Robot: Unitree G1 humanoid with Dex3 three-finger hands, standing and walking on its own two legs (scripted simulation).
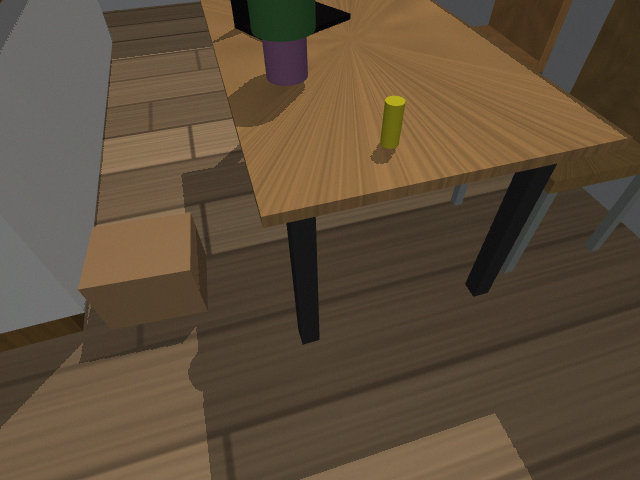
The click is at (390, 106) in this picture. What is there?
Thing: slim round
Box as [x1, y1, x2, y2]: [380, 96, 405, 148]
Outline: 399,96 389,96 385,99 380,144 387,148 395,147 398,144 405,101 403,98
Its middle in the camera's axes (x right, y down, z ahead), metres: +0.15 -0.25 +0.86
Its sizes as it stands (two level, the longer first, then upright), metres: 0.042 0.042 0.105
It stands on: a support 0.73 m high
